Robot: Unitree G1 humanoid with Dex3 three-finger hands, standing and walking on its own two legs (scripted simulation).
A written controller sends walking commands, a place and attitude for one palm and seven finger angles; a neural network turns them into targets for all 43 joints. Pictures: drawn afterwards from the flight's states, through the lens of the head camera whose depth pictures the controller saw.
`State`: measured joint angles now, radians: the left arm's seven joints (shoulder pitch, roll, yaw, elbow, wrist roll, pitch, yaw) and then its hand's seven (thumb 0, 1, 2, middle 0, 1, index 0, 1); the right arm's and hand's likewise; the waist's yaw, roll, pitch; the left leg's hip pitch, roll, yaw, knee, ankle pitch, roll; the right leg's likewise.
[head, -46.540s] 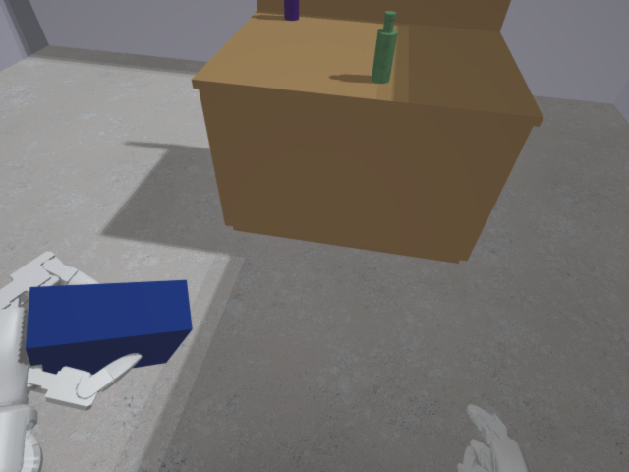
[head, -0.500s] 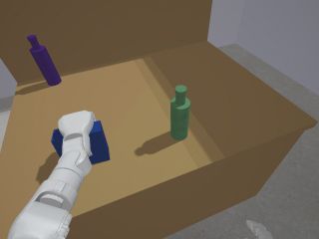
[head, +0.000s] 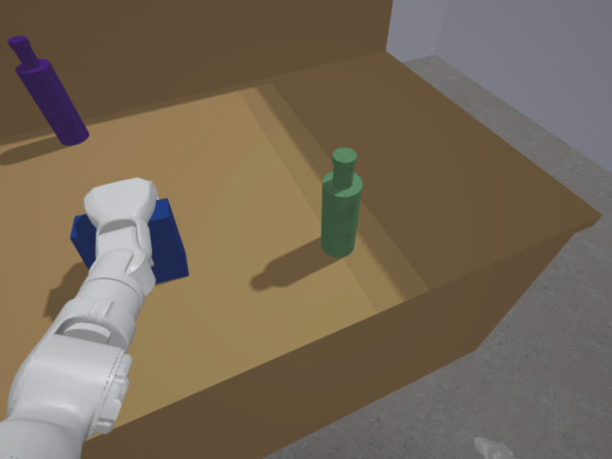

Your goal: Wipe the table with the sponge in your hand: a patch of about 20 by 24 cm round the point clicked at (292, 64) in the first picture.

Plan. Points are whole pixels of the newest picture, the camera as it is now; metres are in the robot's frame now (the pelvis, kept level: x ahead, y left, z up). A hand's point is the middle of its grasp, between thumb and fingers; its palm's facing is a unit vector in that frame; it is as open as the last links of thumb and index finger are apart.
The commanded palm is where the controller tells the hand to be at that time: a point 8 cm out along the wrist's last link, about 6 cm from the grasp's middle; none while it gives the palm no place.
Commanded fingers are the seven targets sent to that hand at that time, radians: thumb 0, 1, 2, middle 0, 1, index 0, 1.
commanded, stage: wipe forward along the middle lane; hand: left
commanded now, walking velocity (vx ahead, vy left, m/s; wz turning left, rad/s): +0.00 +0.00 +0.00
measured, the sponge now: (139, 257) +0.41 +0.27 +0.01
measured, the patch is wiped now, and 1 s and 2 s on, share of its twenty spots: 0.95 1.00 1.00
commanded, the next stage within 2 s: slide back across to the first lane in 0.16 s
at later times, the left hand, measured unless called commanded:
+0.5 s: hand (119, 218) +0.44 +0.30 +0.06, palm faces -0.07 -0.04 -1.00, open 9.4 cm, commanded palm +0.41 +0.30 +0.11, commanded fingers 0.00 0.10 1.30 -1.20 -1.60 -1.20 -1.60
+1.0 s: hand (84, 228) +0.43 +0.34 +0.06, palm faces -0.08 -0.04 -1.00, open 9.4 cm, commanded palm +0.39 +0.34 +0.11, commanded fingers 0.00 0.10 1.30 -1.20 -1.60 -1.20 -1.60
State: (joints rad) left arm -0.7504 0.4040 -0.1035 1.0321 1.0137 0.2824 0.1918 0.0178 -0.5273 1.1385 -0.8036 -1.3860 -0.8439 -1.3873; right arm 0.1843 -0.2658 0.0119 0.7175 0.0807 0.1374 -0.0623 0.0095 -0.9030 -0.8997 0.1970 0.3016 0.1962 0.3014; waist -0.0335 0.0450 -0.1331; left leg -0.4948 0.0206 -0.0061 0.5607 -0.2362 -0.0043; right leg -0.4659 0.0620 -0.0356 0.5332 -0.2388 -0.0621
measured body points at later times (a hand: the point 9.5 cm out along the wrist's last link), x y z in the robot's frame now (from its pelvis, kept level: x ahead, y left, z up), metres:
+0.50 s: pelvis +0.01 +0.03 +0.00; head +0.04 +0.02 +0.45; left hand +0.44 +0.29 +0.12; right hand +0.09 -0.24 -0.13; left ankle +0.02 +0.13 -0.73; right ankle +0.01 -0.08 -0.73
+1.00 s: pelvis +0.03 +0.03 +0.00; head +0.06 +0.03 +0.45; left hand +0.43 +0.34 +0.11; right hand +0.17 -0.22 -0.11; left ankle +0.02 +0.13 -0.73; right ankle +0.01 -0.08 -0.73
